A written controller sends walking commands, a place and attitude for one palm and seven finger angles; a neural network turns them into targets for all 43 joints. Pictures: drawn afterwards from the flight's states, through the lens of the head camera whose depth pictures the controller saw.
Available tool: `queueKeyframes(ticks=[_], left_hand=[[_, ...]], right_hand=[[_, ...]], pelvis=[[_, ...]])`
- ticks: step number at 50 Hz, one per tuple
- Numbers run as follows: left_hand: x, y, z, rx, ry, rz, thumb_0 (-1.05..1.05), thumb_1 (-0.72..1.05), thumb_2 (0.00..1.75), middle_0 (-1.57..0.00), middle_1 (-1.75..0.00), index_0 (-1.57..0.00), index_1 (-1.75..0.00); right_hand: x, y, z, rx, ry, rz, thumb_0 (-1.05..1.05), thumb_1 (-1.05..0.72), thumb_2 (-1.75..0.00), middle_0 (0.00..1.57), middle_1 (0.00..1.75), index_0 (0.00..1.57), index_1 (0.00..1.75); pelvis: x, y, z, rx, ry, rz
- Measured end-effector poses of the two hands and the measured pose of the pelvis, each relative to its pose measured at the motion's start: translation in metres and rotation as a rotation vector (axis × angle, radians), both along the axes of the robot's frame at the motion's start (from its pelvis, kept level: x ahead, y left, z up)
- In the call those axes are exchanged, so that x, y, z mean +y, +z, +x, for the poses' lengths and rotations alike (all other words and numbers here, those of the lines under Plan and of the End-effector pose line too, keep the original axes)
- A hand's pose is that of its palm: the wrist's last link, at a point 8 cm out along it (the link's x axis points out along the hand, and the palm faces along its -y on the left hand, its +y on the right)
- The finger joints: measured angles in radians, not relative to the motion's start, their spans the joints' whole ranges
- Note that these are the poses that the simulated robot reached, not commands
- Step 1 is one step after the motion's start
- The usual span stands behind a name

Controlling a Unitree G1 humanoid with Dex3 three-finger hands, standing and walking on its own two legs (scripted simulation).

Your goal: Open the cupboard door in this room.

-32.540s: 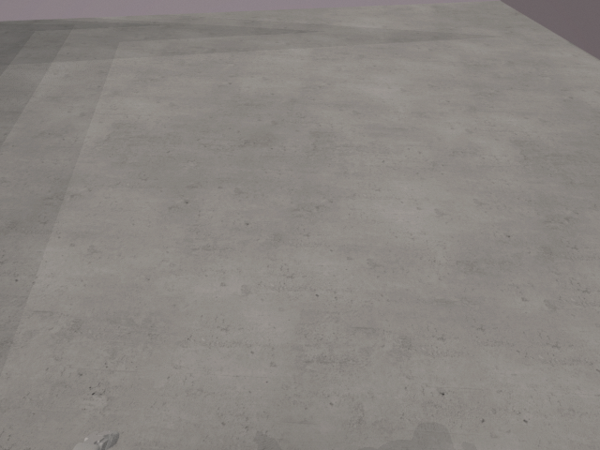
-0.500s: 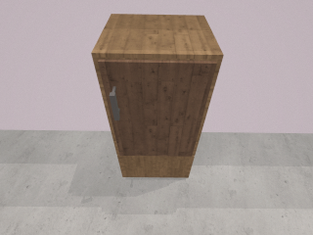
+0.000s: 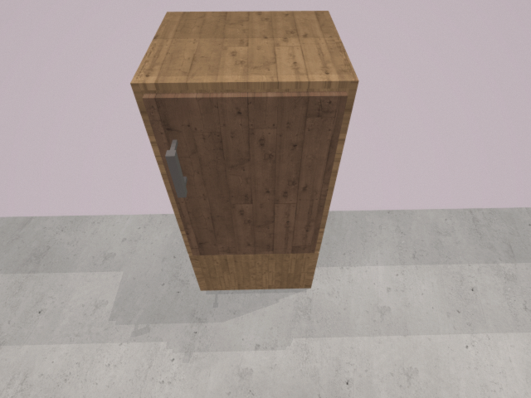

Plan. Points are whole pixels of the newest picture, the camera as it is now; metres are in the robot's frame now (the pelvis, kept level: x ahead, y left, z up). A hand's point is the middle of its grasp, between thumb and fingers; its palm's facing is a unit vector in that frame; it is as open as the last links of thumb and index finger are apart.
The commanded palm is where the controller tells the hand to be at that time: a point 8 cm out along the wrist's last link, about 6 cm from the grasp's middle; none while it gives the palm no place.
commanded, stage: shuffle to correct the standing spot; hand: left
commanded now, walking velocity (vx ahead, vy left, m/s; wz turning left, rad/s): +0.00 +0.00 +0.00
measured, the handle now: (178, 169) +0.60 +0.23 -0.04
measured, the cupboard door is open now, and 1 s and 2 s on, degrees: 0 0 0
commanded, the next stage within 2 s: come to a stop and stand still in 0.30 s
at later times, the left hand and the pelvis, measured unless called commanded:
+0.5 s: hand out of the picture +0.02 +0.18 -0.18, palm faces +0.09 -0.98 -0.18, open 7.4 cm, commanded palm none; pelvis +0.06 +0.01 -0.01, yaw +1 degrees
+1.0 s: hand out of the picture +0.10 +0.22 -0.18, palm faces +0.01 -0.97 -0.24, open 7.4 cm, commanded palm none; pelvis +0.03 +0.03 -0.01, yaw -1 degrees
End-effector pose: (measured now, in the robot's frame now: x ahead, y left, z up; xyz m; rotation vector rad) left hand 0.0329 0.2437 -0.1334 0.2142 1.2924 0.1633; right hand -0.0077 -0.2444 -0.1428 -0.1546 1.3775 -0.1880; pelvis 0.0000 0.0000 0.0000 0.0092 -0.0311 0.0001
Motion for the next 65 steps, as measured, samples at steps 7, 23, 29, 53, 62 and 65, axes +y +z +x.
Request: queueKeyframes(ticks=[7,23,29,53,62,65], left_hand=[[-0.010,-0.003,-0.007,0.019,0.020,-0.019,0.00,0.90,0.90,-0.20,-0.30,-0.20,-0.30],[-0.018,-0.016,-0.019,0.118,0.107,-0.077,0.00,0.91,0.90,-0.20,-0.30,-0.20,-0.30],[-0.012,-0.019,-0.005,0.147,0.121,-0.073,0.00,0.91,0.90,-0.20,-0.30,-0.20,-0.30],[0.021,-0.006,0.050,-0.091,-0.019,-0.008,0.00,0.91,0.90,-0.20,-0.30,-0.20,-0.30],[0.012,0.002,0.004,0.026,-0.012,-0.001,0.00,0.91,0.90,-0.20,-0.30,-0.20,-0.30],[0.007,0.003,-0.008,0.068,0.002,0.001,0.00,0.90,0.90,-0.20,-0.30,-0.20,-0.30]], right_hand=[[0.011,-0.002,0.004,0.004,0.000,0.028,0.00,-0.91,-0.89,0.20,0.30,0.20,0.30],[0.034,-0.006,0.010,0.092,-0.017,0.041,0.00,-0.91,-0.89,0.20,0.30,0.20,0.30],[0.044,-0.004,0.034,0.096,-0.019,0.022,0.00,-0.91,-0.89,0.20,0.30,0.20,0.30],[0.036,0.002,0.083,-0.200,0.041,0.003,0.00,-0.91,-0.89,0.20,0.30,0.20,0.30],[0.030,-0.004,0.056,-0.133,0.046,0.045,0.00,-0.92,-0.89,0.20,0.30,0.20,0.30],[0.028,-0.007,0.043,-0.080,0.042,0.054,0.00,-0.92,-0.89,0.20,0.30,0.20,0.30]], pelvis=[[-0.002,0.001,0.003,0.001,0.001,-0.002],[0.008,-0.006,0.048,0.023,0.014,-0.016],[0.017,-0.006,0.064,0.022,0.020,-0.019],[0.026,-0.009,0.020,-0.009,-0.011,-0.012],[0.017,-0.002,0.016,0.006,-0.017,0.006],[0.012,-0.001,0.019,0.010,-0.014,0.008]])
